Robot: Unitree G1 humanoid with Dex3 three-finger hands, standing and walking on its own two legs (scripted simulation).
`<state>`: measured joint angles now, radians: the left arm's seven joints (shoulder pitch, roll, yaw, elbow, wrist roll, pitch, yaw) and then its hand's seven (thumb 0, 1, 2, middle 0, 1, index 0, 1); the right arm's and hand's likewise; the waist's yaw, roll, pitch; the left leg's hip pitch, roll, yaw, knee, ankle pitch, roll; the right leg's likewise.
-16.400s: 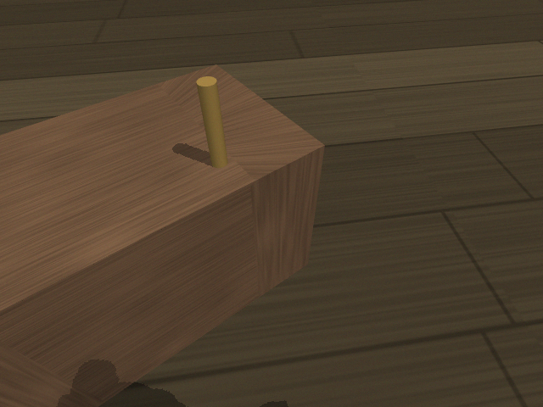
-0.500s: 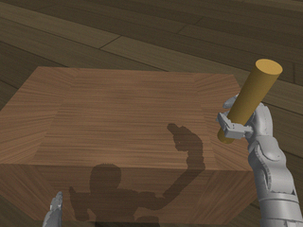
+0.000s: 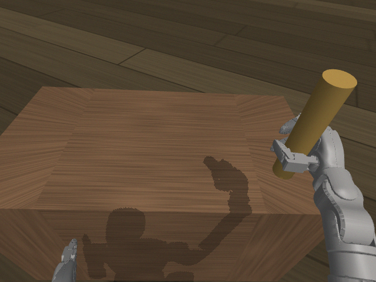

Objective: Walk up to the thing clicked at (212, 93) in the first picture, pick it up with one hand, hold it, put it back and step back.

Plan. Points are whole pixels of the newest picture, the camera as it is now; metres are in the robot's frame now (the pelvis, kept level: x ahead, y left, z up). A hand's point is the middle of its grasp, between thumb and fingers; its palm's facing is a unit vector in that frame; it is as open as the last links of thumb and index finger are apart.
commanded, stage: hold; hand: right
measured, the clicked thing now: (304, 134) +0.33 -0.18 +0.21
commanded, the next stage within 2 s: none
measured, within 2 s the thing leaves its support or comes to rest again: neither
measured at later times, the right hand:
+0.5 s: hand (291, 143) +0.33 -0.17 +0.19, palm faces +0.11 +0.99 -0.04, open 5.8 cm
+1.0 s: hand (290, 148) +0.32 -0.17 +0.18, palm faces +0.11 +0.99 -0.04, open 5.8 cm
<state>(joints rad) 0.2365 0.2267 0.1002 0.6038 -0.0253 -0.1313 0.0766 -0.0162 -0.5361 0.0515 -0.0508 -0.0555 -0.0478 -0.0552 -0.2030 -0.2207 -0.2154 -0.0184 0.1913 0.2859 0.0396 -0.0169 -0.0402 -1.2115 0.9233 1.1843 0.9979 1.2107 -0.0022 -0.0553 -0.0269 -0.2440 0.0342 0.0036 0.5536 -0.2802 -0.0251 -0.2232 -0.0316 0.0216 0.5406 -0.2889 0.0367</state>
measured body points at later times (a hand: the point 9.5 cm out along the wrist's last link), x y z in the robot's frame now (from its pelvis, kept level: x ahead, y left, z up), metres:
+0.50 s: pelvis +0.00 +0.00 +0.00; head -0.03 +0.03 +0.45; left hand +0.16 +0.26 -0.08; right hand +0.31 -0.22 +0.19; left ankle +0.01 +0.13 -0.73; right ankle +0.00 -0.14 -0.73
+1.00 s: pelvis +0.00 +0.00 +0.00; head -0.02 +0.03 +0.45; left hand +0.17 +0.26 -0.08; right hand +0.31 -0.22 +0.18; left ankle +0.01 +0.13 -0.73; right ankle +0.00 -0.14 -0.73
